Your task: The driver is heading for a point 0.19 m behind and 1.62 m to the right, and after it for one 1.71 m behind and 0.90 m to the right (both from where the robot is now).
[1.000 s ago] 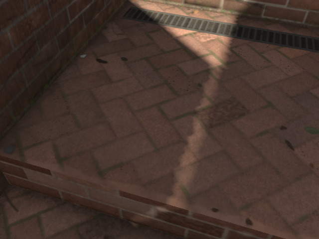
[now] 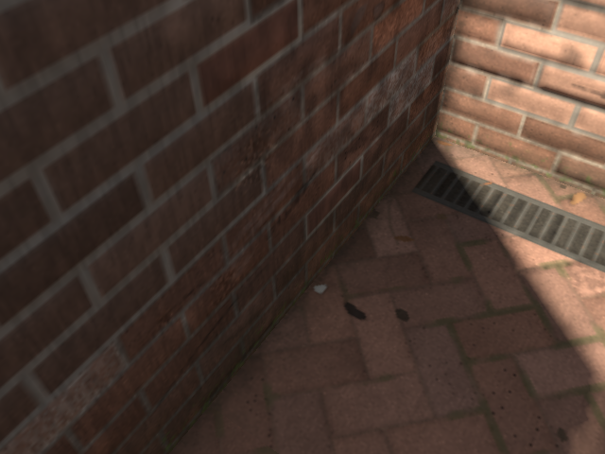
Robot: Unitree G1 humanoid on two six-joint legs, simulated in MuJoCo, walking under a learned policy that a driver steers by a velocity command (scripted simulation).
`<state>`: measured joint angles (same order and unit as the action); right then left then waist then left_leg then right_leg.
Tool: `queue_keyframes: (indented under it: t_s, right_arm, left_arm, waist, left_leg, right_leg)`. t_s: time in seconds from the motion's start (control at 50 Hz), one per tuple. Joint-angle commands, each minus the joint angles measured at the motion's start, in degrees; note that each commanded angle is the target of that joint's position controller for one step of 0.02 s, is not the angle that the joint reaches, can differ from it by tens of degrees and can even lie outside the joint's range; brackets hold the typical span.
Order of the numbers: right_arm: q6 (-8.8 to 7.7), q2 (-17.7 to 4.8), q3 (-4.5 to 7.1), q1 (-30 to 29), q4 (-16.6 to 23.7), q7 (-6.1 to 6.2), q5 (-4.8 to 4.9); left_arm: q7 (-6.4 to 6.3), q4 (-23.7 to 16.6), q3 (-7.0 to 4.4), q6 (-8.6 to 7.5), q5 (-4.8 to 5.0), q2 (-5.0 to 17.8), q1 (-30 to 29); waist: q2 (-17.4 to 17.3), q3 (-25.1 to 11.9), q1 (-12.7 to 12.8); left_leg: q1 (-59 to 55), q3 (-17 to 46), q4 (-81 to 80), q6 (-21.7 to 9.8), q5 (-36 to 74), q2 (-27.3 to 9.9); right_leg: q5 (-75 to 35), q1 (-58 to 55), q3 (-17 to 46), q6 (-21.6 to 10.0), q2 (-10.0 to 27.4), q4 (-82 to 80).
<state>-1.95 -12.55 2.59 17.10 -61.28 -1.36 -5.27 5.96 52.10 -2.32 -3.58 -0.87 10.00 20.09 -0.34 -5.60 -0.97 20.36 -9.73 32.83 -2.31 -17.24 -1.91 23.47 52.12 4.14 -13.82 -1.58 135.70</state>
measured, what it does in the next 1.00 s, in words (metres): climbs, turning right: right foot 0.19 m higher, then left foot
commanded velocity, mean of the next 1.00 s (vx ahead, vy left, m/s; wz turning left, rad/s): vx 0.50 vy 0.00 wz -0.55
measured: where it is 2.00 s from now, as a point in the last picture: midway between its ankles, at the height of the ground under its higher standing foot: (552, 356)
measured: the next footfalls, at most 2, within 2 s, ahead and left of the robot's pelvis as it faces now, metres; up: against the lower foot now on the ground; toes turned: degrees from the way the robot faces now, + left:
right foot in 0.20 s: +0.23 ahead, -0.10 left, +0.19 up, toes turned -1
left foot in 0.68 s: +0.46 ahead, +0.07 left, +0.19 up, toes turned -21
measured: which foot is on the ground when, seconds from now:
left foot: down 0.00-0.26, up 0.28-0.66, down 0.68-1.00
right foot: up 0.00-0.18, down 0.20-0.70, up 0.72-1.00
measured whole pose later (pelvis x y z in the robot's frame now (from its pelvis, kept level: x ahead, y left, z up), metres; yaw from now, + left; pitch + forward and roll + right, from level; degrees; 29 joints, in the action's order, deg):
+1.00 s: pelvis +0.40 -0.03 +0.20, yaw -35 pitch +7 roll +2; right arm -5.1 -7.4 0.9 25.1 -55.7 -3.1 -4.1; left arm 4.6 51.1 -1.0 -1.1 -1.8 10.5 9.9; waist 2.4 -9.1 -5.6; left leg 12.7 -14.4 19.7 -1.1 -13.8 -2.0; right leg 3.4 65.9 5.3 -4.1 4.5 90.3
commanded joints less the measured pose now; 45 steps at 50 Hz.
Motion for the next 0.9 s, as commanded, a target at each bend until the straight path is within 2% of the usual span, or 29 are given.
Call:
queue_keyframes:
  t_s: [0.02, 0.04, 0.06, 0.08, 0.1, 0.12, 0.14, 0.16, 0.18, 0.22, 0.26, 0.28, 0.3, 0.34, 0.4, 0.48, 0.5, 0.56, 0.62, 0.66, 0.68, 0.7, 0.72, 0.74, 0.76, 0.78, 0.8, 0.84, 0.9]
  right_arm:
    - [-0.99, 6.1, -4.40, 2.3, -4.8, -0.78, -2.08]
    - [-2.50, 3.7, -3.84, -7.5, -1.9, -1.66, -2.88]
    - [-3.56, -0.1, -3.01, -18.1, 1.1, -1.93, -2.95]
    - [-4.38, -4.2, -2.60, -23.9, 4.7, -2.39, -2.18]
    - [-4.37, -6.0, -2.37, -17.4, 5.2, -2.20, -0.57]
    - [-4.90, -7.3, -2.51, -12.2, 5.4, -2.48, 1.68]
    - [-5.51, -11.7, -1.53, -6.4, 4.2, -2.28, 2.61]
    - [-5.99, -15.7, -0.35, -2.4, 3.9, -2.62, 2.83]
    - [-5.86, -16.3, 0.33, 1.2, 2.6, -3.65, 2.28]
    - [-4.93, -15.8, 1.69, 5.5, 3.1, -4.72, -0.02]
    - [-3.63, -10.1, 1.35, 2.6, 8.1, -5.37, -2.89]
    - [-2.49, -3.5, 0.45, -6.6, 10.9, -5.71, -2.82]
    - [-2.28, 1.0, -1.93, -7.7, 12.2, -6.47, 0.63]
    - [-3.42, -0.1, -2.49, -11.1, 14.9, -3.19, 3.00]
    - [-3.67, -1.1, -3.30, -14.4, 16.8, 0.10, 1.81]
    - [-4.16, -4.0, -1.94, -22.0, 19.5, 0.63, 4.22]
    - [-4.56, -3.3, -1.53, -22.2, 19.4, 0.76, 4.38]
    - [-4.14, -0.7, -2.35, -24.6, 21.5, -0.56, 3.27]
    - [-4.74, 1.4, -2.64, -26.5, 24.2, -0.16, 4.15]
    - [-6.94, -0.5, -1.33, -22.8, 25.4, 0.21, 5.07]
    - [-8.41, -2.3, 0.20, -15.2, 25.4, 0.77, 5.15]
    - [-7.90, -8.0, 0.99, -4.9, 22.6, 1.38, 4.57]
    - [-7.05, -9.4, 1.71, 2.3, 18.2, 1.06, 4.38]
    - [-6.90, -7.9, 1.49, 0.0, 17.8, 0.80, 5.47]
    - [-6.62, -3.1, 0.08, -5.1, 18.8, 1.45, 6.65]
    - [-5.70, 1.9, -1.54, -6.1, 17.5, 1.08, 6.29]
    - [-5.27, 3.6, -1.69, -6.1, 18.4, 0.97, 5.47]
    - [-4.87, 3.7, -1.40, -6.4, 18.0, 1.36, 3.18]
    - [-3.84, 3.2, -1.02, -0.4, 13.5, -1.10, 2.00]
  left_arm:
    - [0.79, -14.0, 4.90, 1.84, 0.27, -7.8, -11.1]
    - [0.69, -17.4, 4.45, 2.63, -0.17, -5.4, -13.9]
    - [0.19, -20.5, 3.72, 3.49, 0.91, -2.2, -15.3]
    - [-0.03, -21.1, 2.43, 4.00, 1.19, 2.2, -17.1]
    - [-0.67, -20.7, 2.21, 3.94, 0.85, 3.7, -20.8]
    - [-0.44, -20.3, 3.55, 5.13, -0.16, 1.2, -19.6]
    - [-0.56, -18.3, 3.36, 5.61, -0.15, 1.6, -16.3]
    - [-0.71, -16.9, 3.30, 5.44, -0.01, 2.1, -13.8]
    - [-0.95, -15.8, 3.11, 5.49, 0.63, 1.7, -10.8]
    - [-2.16, -15.4, 2.42, 5.40, 1.04, 4.6, -7.9]
    - [-4.15, -11.8, 0.46, 4.71, 1.53, 11.3, 1.2]
    - [-4.32, -9.8, -0.78, 4.48, 0.10, 15.4, 5.9]
    - [-4.68, -5.4, -1.20, 3.00, -0.87, 13.9, 13.2]
    - [-3.13, -2.0, 0.09, -0.97, -0.58, 7.4, 5.6]
    - [-3.60, 0.6, 1.64, -2.45, 0.56, 1.5, -3.5]
    - [-5.03, -1.6, -0.24, -3.54, -0.20, 8.8, -7.0]
    - [-5.27, -2.6, 0.20, -4.50, 0.13, 8.2, -7.7]
    - [-5.48, -4.9, -0.63, -5.19, 1.26, 8.6, -8.7]
    - [-3.62, -2.4, -2.37, -4.40, 1.47, 9.6, -0.4]
    - [-2.78, -2.2, -3.66, -4.03, 1.32, 9.2, 1.6]
    - [-2.91, -3.1, -3.54, -4.39, 1.55, 7.4, 2.3]
    - [-2.64, -4.9, -1.42, -5.41, -0.41, -0.4, 3.5]
    - [-2.35, -6.1, -1.75, -4.23, -0.28, 2.6, -4.9]
    - [-2.70, -6.6, -1.32, -3.70, -0.22, 2.7, -6.7]
    - [-3.80, -5.7, -1.09, -2.59, -0.22, 4.9, -8.0]
    - [-4.68, -4.6, -1.08, -1.53, -0.81, 4.6, -7.5]
    - [-4.37, -3.5, -0.32, -0.58, -1.63, 3.4, -6.3]
    - [-3.03, -3.9, 0.82, 0.54, -1.73, 1.6, -9.9]
    - [-1.69, -3.8, 1.15, 2.01, -1.20, 1.5, -9.8]
  waist:
    - [3.2, 3.0, 6.0]
    - [5.1, 6.2, 10.5]
    - [3.9, 6.4, 14.4]
    - [2.9, 4.8, 16.0]
    - [0.1, 2.7, 12.4]
    - [0.3, 1.6, 12.2]
    - [-0.6, -0.4, 11.3]
    - [-4.0, -1.2, 9.8]
    - [-8.6, -2.8, 8.2]
    - [-11.6, -7.9, 5.9]
    - [-0.3, -12.7, 7.6]
    - [15.2, -9.1, 10.6]
    - [12.7, -9.3, 11.9]
    - [9.0, 0.9, 4.8]
    - [2.4, -3.5, -1.0]
    - [-1.4, -3.7, 0.0]
    - [0.8, -2.6, -0.1]
    - [-2.5, 1.2, 0.4]
    - [3.9, 1.7, 2.9]
    - [4.4, -1.3, 2.3]
    - [3.8, -4.9, -1.3]
    - [-13.8, -17.9, -2.0]
    - [-15.8, -13.1, -6.1]
    - [-8.3, -7.5, -4.9]
    - [-5.4, -7.1, -3.3]
    - [-4.7, -4.6, -2.2]
    - [-5.1, -1.6, -0.4]
    - [-2.1, -1.5, -0.3]
    - [-2.4, -0.3, -1.6]
  left_leg:
    - [-8.8, 16.4, -17.5, -10.4, 6.2, -20.0]
    - [4.8, 6.6, -24.5, -10.2, 5.5, -16.0]
    - [16.9, -1.2, -29.0, -9.1, 4.5, -11.7]
    - [29.3, -6.1, -34.3, -9.1, 5.5, -7.4]
    - [28.4, -3.0, -38.4, -11.3, 11.8, -8.9]
    - [18.4, -0.3, -36.7, -12.5, 39.6, -14.3]
    - [-0.5, -2.5, -29.1, -11.9, 68.8, -15.0]
    - [-17.7, -2.8, -22.3, -11.0, 86.0, -16.4]
    - [-29.5, -2.3, -14.3, -12.8, 96.0, -19.9]
    - [-33.0, -3.2, -3.3, -15.7, 101.6, -18.6]
    - [-11.9, 2.2, 11.8, -14.3, 88.9, -13.2]
    - [10.9, 4.9, 41.0, -6.6, 21.8, 0.2]
    - [27.7, 19.2, 65.0, -5.3, 16.6, 5.3]
    - [44.8, 24.0, 66.7, -4.4, 15.6, 6.4]
    - [41.8, 20.7, 67.7, -3.1, 4.9, 4.1]
    - [31.9, 12.1, 49.2, 5.8, -11.2, 2.1]
    - [23.0, 10.8, 45.1, 6.1, -5.1, 0.4]
    - [9.6, 11.5, 23.3, 7.2, 3.4, -1.3]
    - [9.0, 9.3, 10.8, 7.1, 5.4, 1.0]
    - [1.8, 8.8, 2.7, 2.9, 10.1, 1.8]
    - [-9.9, 11.0, 2.1, -2.7, 19.3, -2.7]
    - [-35.1, 34.9, -0.7, -18.0, 26.4, -17.3]
    - [-38.2, 48.7, -11.4, -18.4, 9.8, -20.3]
    - [-33.9, 47.0, -14.1, -15.8, -3.3, -21.1]
    - [-27.0, 41.5, -15.6, -12.9, -8.6, -20.2]
    - [-20.9, 37.7, -17.2, -11.6, -7.7, -20.1]
    - [-16.1, 33.2, -18.3, -10.9, -3.3, -19.1]
    - [-11.8, 23.1, -19.7, -10.6, 3.1, -16.6]
    - [-10.6, 13.6, -21.3, -10.8, 6.6, -16.1]
  right_leg:
    - [-0.3, 33.3, 3.2, -6.5, 3.6, 15.5]
    - [-3.0, 23.3, -0.6, -5.8, 5.8, -3.0]
    - [-4.4, 11.7, -1.7, -3.6, 6.9, -17.6]
    - [-9.9, -5.7, -4.2, -0.7, 6.9, -29.9]
    - [-12.1, -11.8, -8.5, 2.8, 4.2, -29.9]
    - [-5.3, -11.0, -10.0, 3.4, 2.7, -34.4]
    - [-2.5, -1.2, -11.8, 4.0, 0.4, -42.6]
    - [2.3, 6.4, -12.4, 5.6, -1.4, -51.9]
    - [6.4, 11.2, -11.1, 6.1, -3.2, -56.6]
    - [-5.4, 7.6, -4.5, 4.1, -5.8, -60.8]
    - [4.7, -14.1, 13.6, -1.5, -5.3, -74.8]
    - [2.0, -20.9, 32.7, -9.3, 1.7, -93.5]
    - [14.0, -28.6, 44.2, -8.3, 1.3, -99.4]
    - [11.0, -31.4, 37.3, -3.6, 1.4, -97.5]
    - [-10.4, -24.7, 31.5, -2.2, -0.1, -94.6]
    - [-16.0, -16.7, 26.1, -2.4, -0.2, -103.3]
    - [-15.2, -12.7, 24.9, -0.2, 0.3, -106.4]
    - [-6.5, -9.6, 22.6, 0.8, -0.4, -104.7]
    - [-15.5, -24.1, 27.1, -2.0, 3.0, -102.3]
    - [-25.7, -30.4, 28.4, -1.1, 2.4, -97.5]
    - [-30.7, -26.1, 25.6, 2.7, -0.9, -88.7]
    - [-18.4, -7.7, 15.8, 9.8, -9.5, -74.5]
    - [6.1, 8.9, 10.0, 11.3, -9.3, -63.9]
    - [3.9, 15.3, 7.2, 11.3, -5.3, -56.0]
    - [-2.0, 13.2, 4.7, 12.1, -0.6, -52.7]
    - [-6.6, 11.9, 4.4, 12.6, 0.9, -50.3]
    - [-9.6, 10.7, 4.2, 12.5, 2.7, -49.3]
    - [-11.6, 9.9, 3.1, 11.9, 4.9, -47.8]
    - [-15.0, 16.8, 3.5, 10.8, 6.0, -43.1]
Velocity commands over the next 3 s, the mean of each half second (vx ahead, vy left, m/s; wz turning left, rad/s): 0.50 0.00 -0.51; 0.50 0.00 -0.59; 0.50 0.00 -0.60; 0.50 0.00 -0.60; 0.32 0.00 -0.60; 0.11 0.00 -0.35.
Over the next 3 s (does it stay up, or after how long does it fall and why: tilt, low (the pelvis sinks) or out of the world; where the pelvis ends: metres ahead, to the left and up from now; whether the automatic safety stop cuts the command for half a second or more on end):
stays up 0.63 -0.62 0.19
